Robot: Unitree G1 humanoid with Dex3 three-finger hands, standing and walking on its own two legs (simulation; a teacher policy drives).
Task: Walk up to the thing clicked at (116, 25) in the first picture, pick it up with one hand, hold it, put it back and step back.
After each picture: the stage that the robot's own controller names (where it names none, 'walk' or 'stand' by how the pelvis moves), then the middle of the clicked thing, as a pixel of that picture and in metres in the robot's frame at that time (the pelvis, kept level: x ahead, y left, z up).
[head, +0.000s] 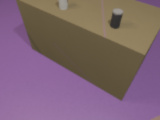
stand; (116, 18) +0.90 -0.24 -0.11
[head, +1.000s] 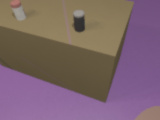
walk; (79, 21) +0.81 +0.06 -0.08
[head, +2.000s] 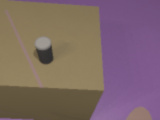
stand; (44, 51) +0.50 +0.17 -0.07
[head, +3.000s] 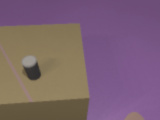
stand; (31, 68) +0.50 +0.24 -0.11
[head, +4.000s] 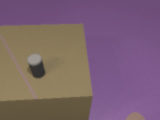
stand; (36, 66) +0.51 +0.22 -0.11
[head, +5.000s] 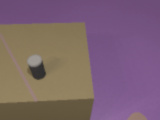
stand; (37, 67) +0.50 +0.22 -0.11
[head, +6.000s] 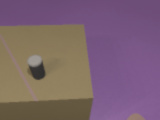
stand; (37, 67) +0.50 +0.22 -0.11
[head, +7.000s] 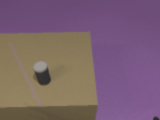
rise first; (42, 73) +0.49 +0.22 -0.11
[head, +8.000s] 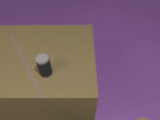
go down; (44, 65) +0.52 +0.21 -0.11
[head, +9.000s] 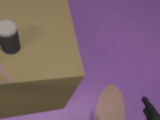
go down; (8, 38) +0.51 +0.20 -0.03
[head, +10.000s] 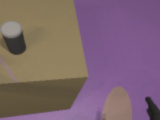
approach; (14, 39) +0.51 +0.20 -0.03
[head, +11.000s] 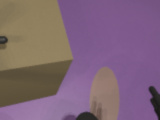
close; out of the picture +0.54 +0.22 +0.02
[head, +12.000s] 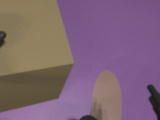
lift; out of the picture +0.51 +0.20 +0.02
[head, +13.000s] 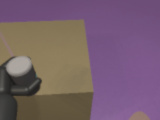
lift; (25, 77) +0.32 +0.18 +0.10
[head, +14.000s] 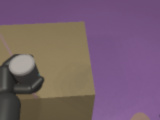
hold; (27, 75) +0.32 +0.17 +0.11
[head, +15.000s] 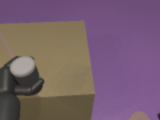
hold; (28, 76) +0.32 +0.17 +0.09
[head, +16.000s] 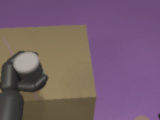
hold; (32, 72) +0.32 +0.16 +0.12
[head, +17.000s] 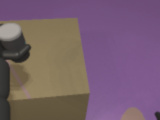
crouch; (15, 44) +0.42 +0.20 +0.13
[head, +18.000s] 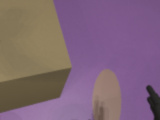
lower; out of the picture +0.52 +0.22 +0.02
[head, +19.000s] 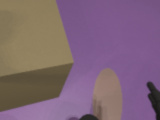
lower; out of the picture +0.51 +0.22 +0.02
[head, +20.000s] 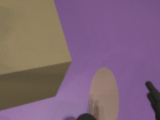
lower; out of the picture +0.52 +0.22 +0.02
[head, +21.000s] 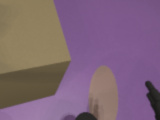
lower; out of the picture +0.53 +0.23 +0.02
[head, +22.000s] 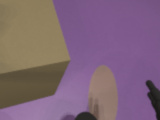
rest; out of the picture +0.53 +0.23 +0.02
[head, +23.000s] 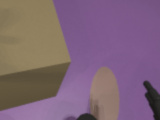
withdraw; out of the picture +0.52 +0.22 +0.02
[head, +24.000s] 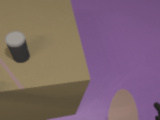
sink last; (18, 48) +0.50 +0.20 -0.03
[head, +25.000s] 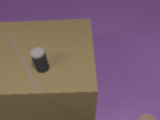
stand; (40, 60) +0.52 +0.22 -0.05
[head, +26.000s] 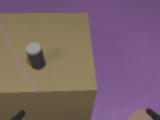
stand; (36, 56) +0.51 +0.21 -0.04
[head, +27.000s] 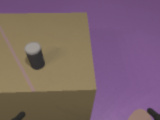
stand; (35, 56) +0.51 +0.21 -0.04
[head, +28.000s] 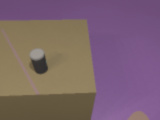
stand; (39, 61) +0.52 +0.21 -0.08
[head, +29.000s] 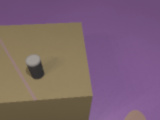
stand; (35, 67) +0.50 +0.22 -0.11
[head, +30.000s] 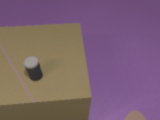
stand; (33, 69) +0.49 +0.23 -0.11
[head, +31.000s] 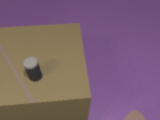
stand; (33, 69) +0.49 +0.23 -0.11
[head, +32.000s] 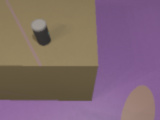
walk; (41, 33) +0.59 +0.21 -0.09
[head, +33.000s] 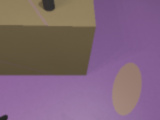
walk; out of the picture +0.84 +0.17 -0.08
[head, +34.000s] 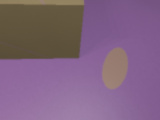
stand; out of the picture +1.10 +0.26 -0.09
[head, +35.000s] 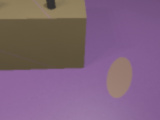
stand; (50, 0) +1.12 +0.23 -0.11
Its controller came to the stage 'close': yes
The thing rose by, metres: 0.23
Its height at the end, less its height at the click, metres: +0.00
